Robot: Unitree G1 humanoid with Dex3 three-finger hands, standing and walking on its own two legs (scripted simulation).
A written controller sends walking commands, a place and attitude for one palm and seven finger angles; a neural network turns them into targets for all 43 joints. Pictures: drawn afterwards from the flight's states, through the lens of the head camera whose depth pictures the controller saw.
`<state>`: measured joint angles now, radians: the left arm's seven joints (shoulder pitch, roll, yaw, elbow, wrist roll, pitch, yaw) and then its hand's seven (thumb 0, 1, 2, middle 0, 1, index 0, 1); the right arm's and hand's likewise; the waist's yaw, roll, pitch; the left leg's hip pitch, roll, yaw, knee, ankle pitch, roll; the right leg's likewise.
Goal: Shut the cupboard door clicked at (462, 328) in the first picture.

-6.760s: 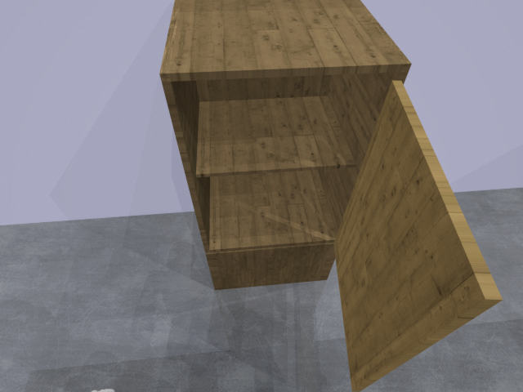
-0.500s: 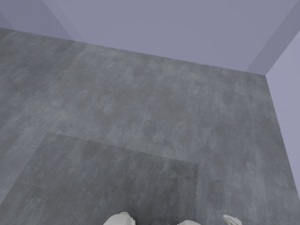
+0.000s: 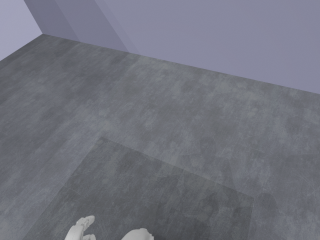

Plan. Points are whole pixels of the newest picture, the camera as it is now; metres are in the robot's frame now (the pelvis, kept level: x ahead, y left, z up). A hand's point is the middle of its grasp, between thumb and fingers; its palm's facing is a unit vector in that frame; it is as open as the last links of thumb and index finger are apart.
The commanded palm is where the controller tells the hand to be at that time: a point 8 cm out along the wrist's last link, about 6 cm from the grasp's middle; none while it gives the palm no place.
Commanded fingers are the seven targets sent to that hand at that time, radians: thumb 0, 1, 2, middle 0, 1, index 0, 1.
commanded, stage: turn to face it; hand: left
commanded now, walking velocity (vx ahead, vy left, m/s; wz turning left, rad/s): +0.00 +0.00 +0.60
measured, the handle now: out of the picture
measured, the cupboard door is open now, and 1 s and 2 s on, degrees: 24 24 24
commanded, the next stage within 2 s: none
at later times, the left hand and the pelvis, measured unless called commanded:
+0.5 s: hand out of the picture -0.05 +0.25 -0.17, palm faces +0.37 -0.88 -0.30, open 7.4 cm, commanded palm none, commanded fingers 0.00 0.90 0.90 -0.20 -0.30 -0.20 -0.30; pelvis +0.00 +0.02 -0.01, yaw +19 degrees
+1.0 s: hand out of the picture -0.01 +0.20 -0.15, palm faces +0.58 -0.77 -0.26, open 7.4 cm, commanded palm none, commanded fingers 0.00 0.90 0.90 -0.20 -0.30 -0.20 -0.30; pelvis +0.03 -0.01 +0.00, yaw +38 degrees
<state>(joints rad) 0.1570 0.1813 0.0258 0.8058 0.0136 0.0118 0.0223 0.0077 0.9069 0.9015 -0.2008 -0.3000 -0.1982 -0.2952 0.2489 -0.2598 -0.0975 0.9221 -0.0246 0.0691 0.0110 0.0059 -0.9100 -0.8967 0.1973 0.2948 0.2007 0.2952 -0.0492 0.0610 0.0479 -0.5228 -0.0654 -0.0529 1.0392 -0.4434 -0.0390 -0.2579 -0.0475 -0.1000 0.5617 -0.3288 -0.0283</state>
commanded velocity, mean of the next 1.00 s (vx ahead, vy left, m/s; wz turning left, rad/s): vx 0.00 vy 0.00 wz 0.60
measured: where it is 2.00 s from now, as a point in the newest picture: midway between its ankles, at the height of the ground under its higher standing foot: outside the picture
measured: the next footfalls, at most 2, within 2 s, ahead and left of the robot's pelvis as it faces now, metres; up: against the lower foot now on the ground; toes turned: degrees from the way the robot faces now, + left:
left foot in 0.38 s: +0.00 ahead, +0.14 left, +0.00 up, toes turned +21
right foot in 0.74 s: +0.12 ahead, -0.09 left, +0.00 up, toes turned +23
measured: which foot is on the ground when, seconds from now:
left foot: up 0.00-0.36, down 0.38-0.74, up 0.76-1.00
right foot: down 0.00-0.36, up 0.38-0.72, down 0.74-1.00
